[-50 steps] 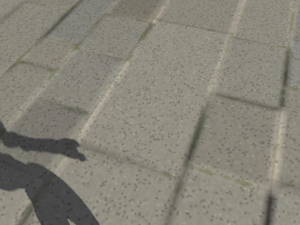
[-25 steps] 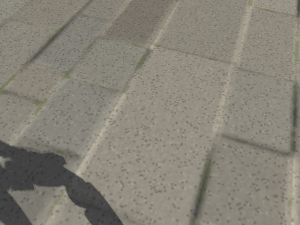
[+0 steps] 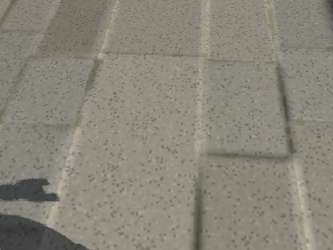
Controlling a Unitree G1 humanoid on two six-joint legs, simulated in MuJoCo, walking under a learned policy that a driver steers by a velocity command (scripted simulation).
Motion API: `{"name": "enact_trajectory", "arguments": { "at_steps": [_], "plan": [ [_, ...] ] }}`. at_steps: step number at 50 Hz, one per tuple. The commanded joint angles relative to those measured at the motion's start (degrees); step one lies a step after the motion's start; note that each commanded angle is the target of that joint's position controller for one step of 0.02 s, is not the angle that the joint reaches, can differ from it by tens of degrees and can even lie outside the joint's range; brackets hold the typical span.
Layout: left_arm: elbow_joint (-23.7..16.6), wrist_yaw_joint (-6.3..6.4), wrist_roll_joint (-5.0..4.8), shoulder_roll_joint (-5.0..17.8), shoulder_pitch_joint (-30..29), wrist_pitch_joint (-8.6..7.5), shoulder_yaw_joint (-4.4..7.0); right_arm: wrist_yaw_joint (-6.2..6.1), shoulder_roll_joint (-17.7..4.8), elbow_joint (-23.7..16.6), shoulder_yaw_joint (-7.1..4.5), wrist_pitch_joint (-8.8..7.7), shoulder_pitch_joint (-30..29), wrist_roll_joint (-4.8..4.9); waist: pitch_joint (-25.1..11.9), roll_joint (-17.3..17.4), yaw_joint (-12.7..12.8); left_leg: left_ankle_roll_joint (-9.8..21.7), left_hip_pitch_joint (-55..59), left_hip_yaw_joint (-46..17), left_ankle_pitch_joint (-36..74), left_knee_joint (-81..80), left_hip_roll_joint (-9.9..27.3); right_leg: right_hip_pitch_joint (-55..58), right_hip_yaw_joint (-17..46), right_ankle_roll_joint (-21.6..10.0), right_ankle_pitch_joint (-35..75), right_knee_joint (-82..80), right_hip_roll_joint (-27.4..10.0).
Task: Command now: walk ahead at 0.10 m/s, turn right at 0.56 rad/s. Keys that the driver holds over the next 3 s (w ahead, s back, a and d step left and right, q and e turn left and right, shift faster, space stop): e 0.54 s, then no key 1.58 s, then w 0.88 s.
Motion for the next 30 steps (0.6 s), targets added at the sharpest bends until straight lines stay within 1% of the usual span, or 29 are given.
{"name": "enact_trajectory", "arguments": {
  "at_steps": [1,3,5,6,7,9,10,11,12,13,14,15,16,17,18,19,20,22,25,28,29,30],
  "plan": [
    [-4.3,1.37,-0.44,9.6,-1.0,0.23,2.68,-0.67,-4.1,-1.2,-1.18,0.67,7.2,-0.24,-14.3,-5.1,-2.6,-1.3,5.0,0.3,5.4,-5.5,-1.1,7.3,13.8,-10.0,23.1,-5.2,-14.3],
    [-4.9,2.06,-0.83,9.4,-1.8,1.24,2.63,-0.49,-4.2,-1.7,-1.17,1.04,4.9,0.08,-13.9,-6.4,-1.9,-1.5,5.5,-0.2,8.6,-9.7,-1.7,6.4,15.2,-8.3,11.2,-5.6,-13.0],
    [-5.4,2.42,-0.78,9.3,-2.0,1.95,2.57,-0.15,-4.1,-2.5,-1.16,1.01,2.6,0.33,-12.3,-7.8,-1.0,-1.3,6.1,-0.7,9.6,-14.1,-2.4,5.8,17.6,-7.2,1.2,-6.0,-12.2],
    [-5.6,2.45,-0.69,9.2,-1.9,2.18,2.58,0.04,-4.1,-2.8,-1.19,0.78,1.8,0.42,-11.7,-8.6,-0.7,-1.1,6.6,-0.9,9.3,-16.3,-2.8,5.9,18.8,-6.9,-1.1,-5.8,-12.1],
    [-5.7,2.41,-0.61,9.2,-1.7,2.36,2.6,0.25,-4.3,-3.0,-1.26,0.44,1.4,0.51,-11.3,-9.3,-0.3,-0.9,7.3,-1.1,8.5,-18.6,-3.2,6.5,20.1,-6.8,-1.3,-5.1,-12.2],
    [-6.0,2.22,-0.65,9.0,-1.2,2.61,2.55,0.73,-4.7,-3.2,-1.52,-0.39,1.4,0.72,-11.4,-10.4,0.0,0.0,9.4,-1.1,6.9,-23.8,-4.0,8.9,22.9,-6.5,2.6,-2.9,-12.6],
    [-6.2,2.17,-0.86,8.7,-1.5,2.74,2.46,0.98,-4.7,-3.1,-1.7,-0.8,2.3,0.81,-11.5,-10.7,-0.7,0.6,11.6,-0.9,7.9,-28.3,-4.2,9.8,24.0,-6.0,5.1,-1.4,-12.3],
    [-6.5,2.24,-1.25,8.3,-2.3,2.96,2.29,1.23,-4.8,-2.5,-1.97,-1.18,4.4,0.9,-11.4,-10.7,-2.2,1.5,15.8,-0.2,12.2,-35.6,-4.0,9.3,24.1,-4.6,6.0,0.5,-11.1],
    [-6.9,2.37,-1.39,6.9,-1.7,3.13,1.89,1.26,-6.5,-2.0,-2.6,-1.42,6.0,0.59,-11.5,-9.1,-2.5,3.1,21.7,-2.0,18.0,-40.9,-0.2,6.5,22.9,-2.3,1.1,3.6,-8.8],
    [-7.0,2.22,-0.64,3.5,1.5,3.16,0.99,0.83,-10.6,-3.0,-3.45,-1.04,5.4,-0.43,-12.8,2.7,0.0,8.0,28.0,-12.4,27.2,-42.3,12.7,0.2,15.1,1.2,-17.5,15.2,-3.1],
    [-9.2,2.06,-0.96,5.7,0.3,2.49,1.68,1.04,-12.6,-2.2,-4.04,-0.43,5.4,-2.58,-9.5,18.2,0.8,17.9,27.4,-25.6,37.9,-44.4,20.6,-11.3,5.5,4.4,-31.9,25.9,3.5],
    [-7.7,1.86,-0.21,10.4,2.3,2.04,3.14,1.04,-9.5,-3.6,-3.41,-0.44,4.1,-2.07,-10.0,12.6,0.3,20.3,27.5,-24.3,39.2,-43.4,21.9,-12.9,6.1,6.5,-30.7,37.5,-0.7],
    [-6.1,1.78,-0.93,11.4,2.9,2.38,3.79,0.78,-6.8,-4.1,-2.74,-0.28,2.5,-1.36,-9.5,8.1,0.4,17.9,26.9,-17.4,38.4,-41.9,18.3,-12.9,5.4,7.7,-26.9,41.7,-1.5],
    [-4.9,2.07,-1.14,10.0,3.7,3.21,3.72,0.62,-5.7,-4.6,-2.45,0.02,1.0,-0.59,-8.8,5.6,0.9,15.4,27.0,-12.2,36.4,-40.9,14.7,-13.1,4.4,9.0,-24.0,44.0,-2.2],
    [-5.0,2.14,-1.12,8.7,3.4,3.83,3.38,0.4,-5.3,-4.6,-2.28,0.27,0.4,0.16,-7.8,5.8,0.4,14.9,27.1,-9.5,36.6,-40.7,13.6,-14.4,3.7,10.0,-21.4,45.8,-2.8],
    [-5.3,1.91,-1.37,6.8,2.8,4.17,2.81,0.16,-5.4,-4.5,-2.17,0.64,0.6,0.14,-7.2,6.2,0.2,14.6,26.4,-6.3,36.8,-41.2,12.0,-13.9,2.0,10.6,-19.7,44.8,-3.3],
    [-6.1,1.76,-1.63,5.7,1.4,4.25,2.41,-0.02,-5.7,-4.3,-2.33,0.98,1.2,-0.14,-6.9,7.3,-0.6,14.7,26.8,-4.0,36.3,-41.8,11.0,-13.7,0.3,11.0,-18.3,42.2,-3.7],
    [-7.9,1.54,-1.74,4.4,-1.8,4.12,1.87,-0.4,-6.7,-3.8,-2.82,1.62,3.0,-0.44,-7.8,9.4,-2.6,15.7,30.2,-2.6,36.2,-42.0,12.0,-13.5,-1.3,11.5,-17.7,36.1,-4.9],
    [-9.2,0.75,-1.33,3.6,-3.1,3.98,1.32,-0.24,-8.7,-3.5,-3.7,2.13,2.7,-0.06,-9.6,10.7,-3.4,16.2,30.0,-0.2,36.0,-41.8,13.8,-6.9,-3.4,10.8,-18.1,26.4,-6.8],
    [-9.4,0.07,-1.23,4.6,-2.3,4.25,1.7,0.49,-9.7,-3.0,-4.13,2.08,2.5,0.86,-9.8,11.6,-3.4,16.1,28.5,0.7,34.2,-41.1,15.0,-0.8,-5.7,9.1,-17.3,18.1,-6.4],
    [-9.2,-0.11,-1.16,4.6,-1.5,4.32,1.82,0.72,-9.8,-2.6,-4.12,2.01,2.4,1.32,-9.6,11.4,-3.0,15.7,28.3,0.6,33.6,-40.2,15.1,1.1,-6.1,8.1,-16.2,14.3,-6.0],
    [-8.6,-0.27,-1.08,4.2,0.3,4.28,1.92,0.86,-9.8,-2.4,-4.04,2.01,1.6,1.94,-9.5,10.8,-1.6,14.7,27.4,1.3,32.8,-38.4,14.7,4.5,-6.8,6.7,-12.2,8.1,-5.3]
  ]
}}
Next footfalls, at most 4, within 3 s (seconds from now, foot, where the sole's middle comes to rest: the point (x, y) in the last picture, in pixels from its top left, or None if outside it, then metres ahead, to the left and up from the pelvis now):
0.24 left None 0.15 0.16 -0.77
0.64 right None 0.05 -0.09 -0.77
1.00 left None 0.13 0.13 -0.77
2.82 left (195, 225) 0.50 -0.05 -0.77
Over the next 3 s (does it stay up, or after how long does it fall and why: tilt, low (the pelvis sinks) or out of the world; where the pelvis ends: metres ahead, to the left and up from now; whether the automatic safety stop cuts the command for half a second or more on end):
stays up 0.38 -0.08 0.00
